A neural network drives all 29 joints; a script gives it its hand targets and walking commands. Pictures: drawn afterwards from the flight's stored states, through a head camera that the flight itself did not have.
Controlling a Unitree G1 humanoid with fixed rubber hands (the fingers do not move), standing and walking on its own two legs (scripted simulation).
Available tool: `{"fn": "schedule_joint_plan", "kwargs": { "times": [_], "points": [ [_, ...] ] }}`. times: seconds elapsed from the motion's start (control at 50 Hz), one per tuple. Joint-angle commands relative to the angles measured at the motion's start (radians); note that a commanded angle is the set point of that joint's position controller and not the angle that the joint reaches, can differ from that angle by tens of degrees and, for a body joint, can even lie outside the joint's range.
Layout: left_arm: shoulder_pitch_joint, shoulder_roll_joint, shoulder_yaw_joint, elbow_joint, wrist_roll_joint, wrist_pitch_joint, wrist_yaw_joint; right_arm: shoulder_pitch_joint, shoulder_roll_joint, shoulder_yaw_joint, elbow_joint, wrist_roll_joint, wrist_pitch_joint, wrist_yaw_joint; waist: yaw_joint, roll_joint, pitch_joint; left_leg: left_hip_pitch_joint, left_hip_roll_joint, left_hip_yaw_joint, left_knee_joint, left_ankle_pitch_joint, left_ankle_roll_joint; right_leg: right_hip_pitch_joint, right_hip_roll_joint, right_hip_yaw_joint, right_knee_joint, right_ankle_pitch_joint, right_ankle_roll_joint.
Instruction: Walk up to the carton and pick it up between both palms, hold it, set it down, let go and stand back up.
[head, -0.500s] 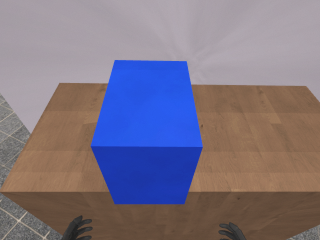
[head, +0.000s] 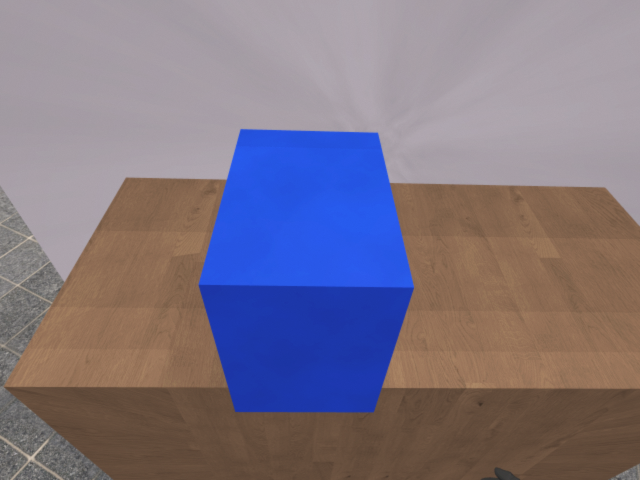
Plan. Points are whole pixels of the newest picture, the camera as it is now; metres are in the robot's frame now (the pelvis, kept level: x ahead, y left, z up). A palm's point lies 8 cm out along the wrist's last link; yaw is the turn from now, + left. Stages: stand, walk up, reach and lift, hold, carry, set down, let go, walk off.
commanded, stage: stand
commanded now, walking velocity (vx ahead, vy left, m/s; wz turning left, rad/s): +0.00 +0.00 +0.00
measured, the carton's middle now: (307, 271) +0.39 +0.02 +0.07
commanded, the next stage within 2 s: none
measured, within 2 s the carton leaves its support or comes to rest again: neither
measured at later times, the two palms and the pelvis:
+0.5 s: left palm out of the picture +0.08 +0.27 -0.12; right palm out of the picture +0.10 -0.25 -0.10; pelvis +0.00 +0.00 +0.00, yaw +0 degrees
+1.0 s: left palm out of the picture +0.06 +0.27 -0.12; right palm out of the picture +0.08 -0.25 -0.11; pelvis -0.01 +0.00 +0.00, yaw +0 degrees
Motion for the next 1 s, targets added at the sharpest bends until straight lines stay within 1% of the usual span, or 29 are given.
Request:
{"fn": "schedule_joint_plan", "kwargs": {
  "times": [0.0,0.26,0.62,0.8,0.98],
  "points": [
    [-0.049,0.250,0.086,-0.059,0.111,-0.050,0.006,-0.032,-0.277,-0.086,-0.039,-0.030,-0.008,0.006,0.033,0.065,0.030,-0.009,0.064,-0.028,-0.061,0.257,0.083,-0.030,-0.080,0.130,-0.078,0.193,-0.040],
    [-0.054,0.268,0.077,0.031,0.104,-0.055,0.009,-0.037,-0.285,-0.081,-0.014,-0.019,0.001,0.002,0.031,0.072,0.029,0.013,0.075,-0.034,-0.070,0.299,0.086,-0.013,-0.089,0.134,-0.087,0.257,-0.047],
    [-0.060,0.270,0.071,0.084,0.094,-0.056,0.016,-0.044,-0.283,-0.076,0.031,-0.010,0.004,-0.001,0.029,0.063,0.032,0.039,0.084,-0.038,-0.082,0.359,0.087,0.002,-0.097,0.130,-0.094,0.319,-0.052],
    [-0.062,0.269,0.069,0.101,0.090,-0.055,0.019,-0.046,-0.282,-0.074,0.050,-0.009,0.005,-0.002,0.028,0.063,0.042,0.041,0.087,-0.040,-0.091,0.364,0.087,0.002,-0.099,0.128,-0.099,0.319,-0.052],
    [-0.065,0.269,0.067,0.118,0.087,-0.054,0.019,-0.048,-0.280,-0.070,0.066,-0.008,0.006,-0.002,0.027,0.066,0.061,0.032,0.088,-0.045,-0.106,0.333,0.087,-0.005,-0.099,0.130,-0.108,0.283,-0.052]
  ]
}}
